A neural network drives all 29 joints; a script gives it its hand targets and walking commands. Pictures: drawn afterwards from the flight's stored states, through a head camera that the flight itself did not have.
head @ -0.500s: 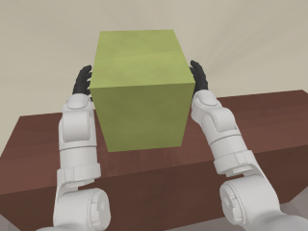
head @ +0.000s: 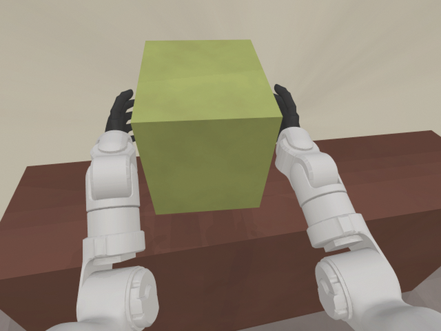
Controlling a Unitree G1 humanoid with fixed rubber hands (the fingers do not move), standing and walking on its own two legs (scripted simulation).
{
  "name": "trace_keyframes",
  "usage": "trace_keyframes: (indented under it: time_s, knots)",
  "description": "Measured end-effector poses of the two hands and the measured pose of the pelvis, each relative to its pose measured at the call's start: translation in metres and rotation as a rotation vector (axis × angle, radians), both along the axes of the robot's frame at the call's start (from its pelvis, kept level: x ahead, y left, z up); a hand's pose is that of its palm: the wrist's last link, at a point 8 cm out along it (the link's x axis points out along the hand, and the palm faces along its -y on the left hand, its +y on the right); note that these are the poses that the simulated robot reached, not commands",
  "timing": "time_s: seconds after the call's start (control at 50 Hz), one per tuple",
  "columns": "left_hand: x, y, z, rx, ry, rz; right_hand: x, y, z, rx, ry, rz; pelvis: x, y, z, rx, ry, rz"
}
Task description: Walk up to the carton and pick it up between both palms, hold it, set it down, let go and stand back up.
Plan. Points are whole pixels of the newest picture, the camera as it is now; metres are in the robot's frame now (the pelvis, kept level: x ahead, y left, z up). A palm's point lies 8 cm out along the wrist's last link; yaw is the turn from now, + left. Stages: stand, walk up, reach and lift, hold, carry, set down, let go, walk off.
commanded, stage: hold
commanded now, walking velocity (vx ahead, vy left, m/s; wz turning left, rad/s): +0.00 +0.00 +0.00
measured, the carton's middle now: (203, 126) +0.40 +0.01 +0.21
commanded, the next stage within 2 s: set down in 1.46 s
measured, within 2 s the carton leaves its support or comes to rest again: neither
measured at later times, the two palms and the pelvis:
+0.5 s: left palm (118, 137) +0.36 +0.15 +0.22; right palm (286, 131) +0.36 -0.13 +0.22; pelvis +0.00 +0.00 +0.00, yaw +0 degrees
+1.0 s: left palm (118, 137) +0.36 +0.15 +0.22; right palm (285, 132) +0.36 -0.13 +0.22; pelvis +0.00 +0.00 +0.00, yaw +0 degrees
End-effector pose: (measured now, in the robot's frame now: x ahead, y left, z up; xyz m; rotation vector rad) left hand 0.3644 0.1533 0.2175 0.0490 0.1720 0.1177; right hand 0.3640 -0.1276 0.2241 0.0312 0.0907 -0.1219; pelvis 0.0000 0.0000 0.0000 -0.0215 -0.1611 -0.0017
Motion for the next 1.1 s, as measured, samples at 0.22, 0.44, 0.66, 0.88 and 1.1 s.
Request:
trace_keyframes:
  time_s: [0.22, 0.44, 0.66, 0.88, 1.1]
  knots:
    - [-0.001, 0.001, -0.002, 0.004, 0.02, 0.01, 0.002, 0.002, -0.002, -0.002, 0.02, 0.01, -0.003, -0.001, 0.0, 0.001, -0.005, 0.0]
    - [-0.003, 0.0, 0.0, 0.002, 0.011, 0.005, -0.002, 0.0, -0.001, 0.008, 0.01, 0.001, -0.004, -0.002, 0.0, 0.002, -0.006, 0.003]
    - [0.0, 0.0, 0.003, -0.001, 0.006, -0.002, -0.001, 0.0, 0.002, 0.003, 0.006, -0.005, -0.005, -0.002, 0.0, 0.002, 0.001, 0.002]
    - [0.001, -0.002, 0.006, 0.007, 0.008, -0.001, 0.0, -0.002, 0.002, 0.007, 0.008, -0.005, -0.002, -0.001, 0.0, 0.003, -0.012, -0.002]
    - [-0.001, 0.004, -0.004, 0.003, 0.018, 0.011, 0.002, 0.004, -0.004, -0.001, 0.018, 0.011, -0.004, -0.001, 0.0, 0.001, -0.001, 0.0]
